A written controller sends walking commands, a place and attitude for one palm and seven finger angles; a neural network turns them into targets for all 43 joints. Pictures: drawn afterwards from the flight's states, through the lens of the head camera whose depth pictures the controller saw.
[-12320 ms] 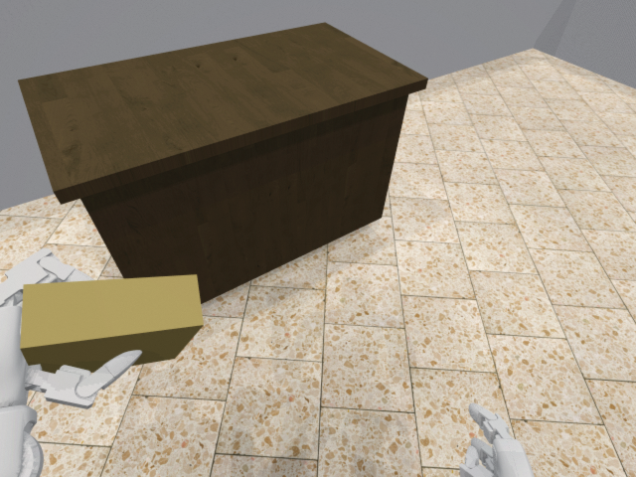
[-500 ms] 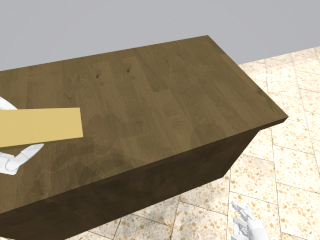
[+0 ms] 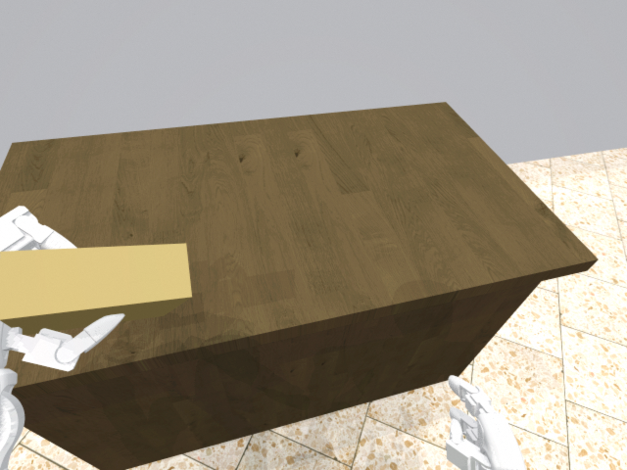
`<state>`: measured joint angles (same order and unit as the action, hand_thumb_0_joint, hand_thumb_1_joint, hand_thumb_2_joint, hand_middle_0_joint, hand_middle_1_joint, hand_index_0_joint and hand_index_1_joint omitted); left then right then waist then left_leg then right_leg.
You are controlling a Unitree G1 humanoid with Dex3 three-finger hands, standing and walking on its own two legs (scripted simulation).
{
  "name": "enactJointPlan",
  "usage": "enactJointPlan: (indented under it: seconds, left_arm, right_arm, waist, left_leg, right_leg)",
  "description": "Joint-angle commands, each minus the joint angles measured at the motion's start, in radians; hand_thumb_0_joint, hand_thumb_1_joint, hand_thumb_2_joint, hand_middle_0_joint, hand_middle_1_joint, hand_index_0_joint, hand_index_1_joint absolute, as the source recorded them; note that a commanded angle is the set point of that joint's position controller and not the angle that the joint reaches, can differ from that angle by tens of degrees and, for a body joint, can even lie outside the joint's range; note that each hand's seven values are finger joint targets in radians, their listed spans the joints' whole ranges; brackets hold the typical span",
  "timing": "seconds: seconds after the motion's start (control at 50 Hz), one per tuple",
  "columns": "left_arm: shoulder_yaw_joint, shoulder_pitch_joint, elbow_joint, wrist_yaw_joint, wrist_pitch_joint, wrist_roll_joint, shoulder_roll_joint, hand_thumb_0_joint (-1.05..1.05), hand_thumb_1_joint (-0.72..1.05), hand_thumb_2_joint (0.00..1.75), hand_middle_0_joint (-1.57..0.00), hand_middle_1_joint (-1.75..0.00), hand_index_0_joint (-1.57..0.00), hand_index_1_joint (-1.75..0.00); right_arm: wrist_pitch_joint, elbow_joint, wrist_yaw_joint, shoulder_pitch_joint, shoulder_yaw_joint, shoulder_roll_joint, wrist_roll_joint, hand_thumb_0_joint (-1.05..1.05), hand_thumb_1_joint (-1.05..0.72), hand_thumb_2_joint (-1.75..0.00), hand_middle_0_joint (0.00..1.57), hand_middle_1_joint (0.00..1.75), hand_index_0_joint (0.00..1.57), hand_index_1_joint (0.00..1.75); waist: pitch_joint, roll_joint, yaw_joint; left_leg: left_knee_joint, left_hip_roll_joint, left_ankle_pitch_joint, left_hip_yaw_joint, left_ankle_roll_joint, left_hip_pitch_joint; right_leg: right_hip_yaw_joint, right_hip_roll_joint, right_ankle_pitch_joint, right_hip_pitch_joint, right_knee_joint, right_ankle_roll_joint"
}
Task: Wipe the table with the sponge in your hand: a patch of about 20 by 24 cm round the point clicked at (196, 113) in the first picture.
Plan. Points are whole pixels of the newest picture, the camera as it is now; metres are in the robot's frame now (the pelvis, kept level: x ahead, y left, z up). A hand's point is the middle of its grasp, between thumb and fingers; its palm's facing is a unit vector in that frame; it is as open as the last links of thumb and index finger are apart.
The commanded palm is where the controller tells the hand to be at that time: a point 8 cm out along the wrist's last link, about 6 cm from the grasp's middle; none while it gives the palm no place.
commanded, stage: come to a stop and stand still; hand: left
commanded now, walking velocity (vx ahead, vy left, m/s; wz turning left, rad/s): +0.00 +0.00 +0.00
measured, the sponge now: (127, 288) +0.23 +0.22 +0.16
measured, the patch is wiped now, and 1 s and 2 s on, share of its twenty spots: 0.00 0.00 0.00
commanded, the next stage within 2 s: look again from close up in 0.74 s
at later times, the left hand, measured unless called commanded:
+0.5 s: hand (88, 304) +0.21 +0.24 +0.17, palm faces +0.41 -0.84 -0.34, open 9.1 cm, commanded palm +0.15 +0.26 +0.18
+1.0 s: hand (103, 291) +0.23 +0.24 +0.17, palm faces +0.40 -0.85 -0.34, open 9.1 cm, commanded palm +0.17 +0.27 +0.18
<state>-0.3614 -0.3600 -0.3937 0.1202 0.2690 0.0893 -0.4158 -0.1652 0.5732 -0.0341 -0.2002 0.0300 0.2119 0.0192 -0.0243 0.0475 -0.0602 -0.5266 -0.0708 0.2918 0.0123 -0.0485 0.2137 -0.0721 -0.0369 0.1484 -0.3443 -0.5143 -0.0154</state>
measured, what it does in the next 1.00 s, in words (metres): stands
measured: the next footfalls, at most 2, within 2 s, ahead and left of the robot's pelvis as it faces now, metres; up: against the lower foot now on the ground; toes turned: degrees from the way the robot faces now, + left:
none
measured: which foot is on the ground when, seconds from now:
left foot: down 0.00-1.00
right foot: down 0.00-1.00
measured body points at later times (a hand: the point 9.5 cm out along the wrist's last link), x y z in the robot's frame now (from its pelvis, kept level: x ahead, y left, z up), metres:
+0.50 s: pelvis -0.01 -0.02 +0.00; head -0.01 -0.01 +0.45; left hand +0.18 +0.28 +0.19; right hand +0.13 -0.26 -0.08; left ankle -0.01 +0.09 -0.73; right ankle +0.08 -0.11 -0.73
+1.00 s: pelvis +0.01 -0.01 +0.01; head +0.01 +0.00 +0.46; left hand +0.20 +0.28 +0.18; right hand +0.20 -0.23 -0.06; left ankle -0.01 +0.09 -0.73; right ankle +0.08 -0.11 -0.73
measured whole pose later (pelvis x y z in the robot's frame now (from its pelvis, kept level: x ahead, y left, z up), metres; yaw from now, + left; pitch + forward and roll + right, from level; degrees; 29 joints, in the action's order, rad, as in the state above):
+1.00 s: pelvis +0.01 -0.01 +0.01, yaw -1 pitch -2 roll +0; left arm -0.33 -0.41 -0.41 0.12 0.15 0.05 -0.33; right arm -0.12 0.57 0.01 -0.19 0.04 0.22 0.00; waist -0.02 0.01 -0.03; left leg -0.45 -0.04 0.27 0.02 -0.04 0.15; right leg -0.07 0.00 0.09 -0.27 -0.39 -0.03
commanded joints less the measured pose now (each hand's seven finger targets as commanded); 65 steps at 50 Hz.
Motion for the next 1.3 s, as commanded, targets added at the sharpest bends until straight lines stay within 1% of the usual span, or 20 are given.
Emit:
enactJointPlan:
  seconds: [0.0, 0.08, 0.14, 0.16, 0.18, 0.26, 0.44, 0.46, 0.54, 0.56, 0.58, 0.66, 0.68, 0.84, 0.86, 0.88, 1.06, 1.08, 1.16, 1.28]
  left_arm:
    - [-0.081, 0.153, -0.135, 0.014, 0.046, -0.001, -0.139, 0.00, 0.10, 1.30, -1.20, -1.60, -1.20, -1.60]
    - [-0.037, 0.198, -0.187, 0.011, 0.053, -0.020, -0.111, 0.00, 0.10, 1.30, -1.20, -1.60, -1.20, -1.60]
    - [-0.051, 0.206, -0.206, 0.018, 0.054, -0.030, -0.131, 0.00, 0.10, 1.30, -1.20, -1.60, -1.20, -1.60]
    - [-0.076, 0.215, -0.226, 0.021, 0.054, -0.032, -0.165, 0.00, 0.10, 1.30, -1.20, -1.60, -1.20, -1.60]
    - [-0.052, 0.211, -0.218, 0.019, 0.055, -0.033, -0.128, 0.00, 0.10, 1.30, -1.20, -1.60, -1.20, -1.60]
    - [-0.114, 0.169, -0.202, 0.028, 0.056, -0.028, -0.190, 0.00, 0.10, 1.30, -1.20, -1.60, -1.20, -1.60]
    - [-0.096, 0.024, -0.194, 0.024, 0.049, 0.005, -0.142, 0.00, 0.10, 1.30, -1.20, -1.60, -1.20, -1.60]
    - [-0.108, 0.017, -0.203, 0.026, 0.044, 0.005, -0.161, 0.00, 0.10, 1.30, -1.20, -1.60, -1.20, -1.60]
    - [-0.103, 0.022, -0.228, 0.025, 0.034, -0.003, -0.143, 0.00, 0.10, 1.30, -1.20, -1.60, -1.20, -1.60]
    - [-0.130, 0.030, -0.244, 0.029, 0.029, -0.003, -0.176, 0.00, 0.10, 1.30, -1.20, -1.60, -1.20, -1.60]
    - [-0.103, 0.027, -0.242, 0.025, 0.027, -0.005, -0.137, 0.00, 0.10, 1.30, -1.20, -1.60, -1.20, -1.60]
    - [-0.122, 0.027, -0.250, 0.026, 0.006, -0.013, -0.155, 0.00, 0.10, 1.30, -1.20, -1.60, -1.20, -1.60]
    - [-0.080, 0.035, -0.257, 0.021, 0.002, -0.016, -0.104, 0.00, 0.10, 1.30, -1.20, -1.60, -1.20, -1.60]
    - [-0.062, 0.051, -0.226, 0.017, -0.038, -0.037, -0.076, 0.00, 0.10, 1.30, -1.20, -1.60, -1.20, -1.60]
    - [-0.095, 0.043, -0.225, 0.020, -0.044, -0.036, -0.110, 0.00, 0.10, 1.30, -1.20, -1.60, -1.20, -1.60]
    - [-0.063, 0.046, -0.227, 0.016, -0.046, -0.037, -0.072, 0.00, 0.10, 1.30, -1.20, -1.60, -1.20, -1.60]
    - [-0.102, 0.038, -0.301, 0.019, -0.057, -0.042, -0.116, 0.00, 0.10, 1.30, -1.20, -1.60, -1.20, -1.60]
    - [-0.071, 0.028, -0.299, 0.016, -0.057, -0.041, -0.078, 0.00, 0.10, 1.30, -1.20, -1.60, -1.20, -1.60]
    - [-0.100, -0.002, -0.303, 0.018, -0.059, -0.038, -0.109, 0.00, 0.10, 1.30, -1.20, -1.60, -1.20, -1.60]
    - [-0.072, -0.026, -0.269, 0.012, -0.063, -0.034, -0.066, 0.00, 0.10, 1.30, -1.20, -1.60, -1.20, -1.60]
  right_arm:
    - [-0.039, -0.137, 0.006, 0.034, -0.070, 0.168, 0.012, 0.00, -0.90, -0.90, 0.20, 0.30, 0.20, 0.30]
    - [-0.055, -0.144, -0.005, 0.047, -0.065, 0.161, 0.014, 0.00, -0.90, -0.90, 0.20, 0.30, 0.20, 0.30]
    - [-0.070, -0.135, -0.013, 0.040, -0.065, 0.163, 0.009, 0.00, -0.90, -0.90, 0.20, 0.30, 0.20, 0.30]
    - [-0.073, -0.134, -0.014, 0.044, -0.069, 0.173, 0.012, 0.00, -0.90, -0.90, 0.20, 0.30, 0.20, 0.30]
    - [-0.075, -0.128, -0.013, 0.036, -0.065, 0.159, 0.010, 0.00, -0.90, -0.90, 0.20, 0.30, 0.20, 0.30]
    - [-0.086, -0.114, -0.014, 0.026, -0.070, 0.166, 0.006, 0.00, -0.90, -0.90, 0.20, 0.30, 0.20, 0.30]
    - [-0.086, -0.100, -0.002, 0.025, -0.069, 0.148, 0.003, 0.00, -0.90, -0.90, 0.20, 0.30, 0.20, 0.30]
    - [-0.083, -0.099, 0.001, 0.034, -0.071, 0.155, 0.004, 0.00, -0.90, -0.90, 0.20, 0.30, 0.20, 0.30]
    - [-0.076, -0.106, 0.014, 0.048, -0.069, 0.152, -0.001, 0.00, -0.90, -0.90, 0.20, 0.30, 0.20, 0.30]
    - [-0.073, -0.105, 0.020, 0.054, -0.072, 0.157, -0.001, 0.00, -0.90, -0.90, 0.20, 0.30, 0.20, 0.30]
    - [-0.069, -0.105, 0.024, 0.054, -0.067, 0.146, -0.002, 0.00, -0.90, -0.90, 0.20, 0.30, 0.20, 0.30]
    - [-0.059, -0.110, 0.035, 0.072, -0.067, 0.153, -0.005, 0.00, -0.90, -0.90, 0.20, 0.30, 0.20, 0.30]
    - [-0.055, -0.115, 0.037, 0.072, -0.062, 0.142, -0.005, 0.00, -0.90, -0.90, 0.20, 0.30, 0.20, 0.30]
    - [-0.017, -0.134, 0.051, 0.086, -0.052, 0.141, -0.013, 0.00, -0.90, -0.90, 0.20, 0.30, 0.20, 0.30]
    - [-0.009, -0.133, 0.053, 0.091, -0.053, 0.145, -0.013, 0.00, -0.90, -0.90, 0.20, 0.30, 0.20, 0.30]
    - [-0.004, -0.140, 0.054, 0.092, -0.046, 0.133, -0.013, 0.00, -0.90, -0.90, 0.20, 0.30, 0.20, 0.30]
    - [0.014, -0.158, 0.061, 0.106, -0.047, 0.142, -0.020, 0.00, -0.90, -0.90, 0.20, 0.30, 0.20, 0.30]
    - [0.015, -0.162, 0.062, 0.106, -0.044, 0.130, -0.018, 0.00, -0.90, -0.90, 0.20, 0.30, 0.20, 0.30]
    - [0.019, -0.159, 0.063, 0.108, -0.049, 0.143, -0.019, 0.00, -0.90, -0.90, 0.20, 0.30, 0.20, 0.30]
    - [0.029, -0.155, 0.068, 0.104, -0.048, 0.131, -0.015, 0.00, -0.90, -0.90, 0.20, 0.30, 0.20, 0.30]
  waist:
    - [0.049, -0.112, 0.022]
    - [0.052, -0.152, 0.024]
    - [0.045, -0.107, 0.022]
    - [0.057, -0.139, 0.028]
    - [0.052, -0.146, 0.029]
    - [0.051, -0.128, 0.031]
    - [0.083, -0.037, 0.031]
    - [0.087, -0.075, 0.035]
    - [0.098, -0.041, 0.035]
    - [0.110, -0.076, 0.035]
    - [0.116, -0.070, 0.037]
    - [0.119, -0.085, 0.037]
    - [0.119, -0.083, 0.040]
    - [0.083, -0.061, 0.044]
    - [0.090, -0.071, 0.044]
    - [0.093, -0.062, 0.044]
    - [0.129, -0.124, 0.042]
    - [0.126, -0.121, 0.042]
    - [0.131, -0.127, 0.041]
    - [0.105, -0.087, 0.042]
  left_leg:
    - [0.240, 0.154, 0.117, -0.143, 0.039, 0.277]
    - [0.282, 0.170, 0.272, -0.169, 0.003, 0.356]
    - [0.255, 0.154, 0.282, -0.151, -0.012, 0.378]
    - [0.252, 0.154, 0.288, -0.159, -0.013, 0.356]
    - [0.258, 0.156, 0.300, -0.164, -0.010, 0.372]
    - [0.201, 0.130, 0.233, -0.145, -0.002, 0.314]
    - [0.121, 0.096, 0.078, -0.093, 0.022, 0.142]
    - [0.131, 0.102, 0.060, -0.102, 0.022, 0.119]
    - [0.150, 0.104, 0.046, -0.098, 0.022, 0.121]
    - [0.151, 0.106, 0.029, -0.100, 0.020, 0.106]
    - [0.157, 0.107, 0.015, -0.099, 0.023, 0.110]
    - [0.158, 0.108, -0.029, -0.097, 0.025, 0.087]
    - [0.161, 0.112, -0.034, -0.089, 0.027, 0.082]
    - [0.191, 0.126, -0.027, -0.079, 0.031, 0.088]
    - [0.193, 0.130, -0.045, -0.084, 0.029, 0.072]
    - [0.199, 0.132, -0.052, -0.081, 0.031, 0.080]
    - [0.198, 0.135, -0.141, -0.082, 0.042, 0.059]
    - [0.199, 0.140, -0.157, -0.078, 0.045, 0.058]
    - [0.192, 0.139, -0.207, -0.082, 0.057, 0.046]
    - [0.206, 0.150, -0.171, -0.076, 0.063, 0.050]
  right_leg:
    - [0.066, -0.017, -0.006, 0.261, 0.003, 0.014]
    - [0.064, -0.002, 0.022, 0.333, -0.031, 0.025]
    - [0.078, -0.003, 0.029, 0.347, -0.009, 0.024]
    - [0.090, -0.005, 0.044, 0.341, -0.008, 0.022]
    - [0.081, -0.010, 0.051, 0.346, -0.009, 0.021]
    - [0.115, -0.034, 0.093, 0.293, 0.058, 0.004]
    - [0.151, -0.087, 0.198, 0.178, 0.199, -0.018]
    - [0.147, -0.083, 0.175, 0.172, 0.187, -0.020]
    - [0.138, -0.073, 0.149, 0.194, 0.187, -0.009]
    - [0.141, -0.071, 0.124, 0.201, 0.179, -0.011]
    - [0.129, -0.071, 0.100, 0.219, 0.171, -0.010]
    - [0.141, -0.066, 0.044, 0.225, 0.172, -0.012]
    - [0.128, -0.066, 0.036, 0.229, 0.169, -0.009]
    - [0.129, -0.045, 0.020, 0.230, 0.185, -0.005]
    - [0.131, -0.041, 0.000, 0.228, 0.179, -0.007]
    - [0.118, -0.043, -0.017, 0.245, 0.171, -0.005]
    - [0.111, -0.033, -0.137, 0.289, 0.127, -0.010]
    - [0.098, -0.035, -0.148, 0.291, 0.120, -0.009]
    - [0.101, -0.033, -0.183, 0.290, 0.104, -0.011]
    - [0.100, -0.030, -0.143, 0.270, 0.119, -0.007]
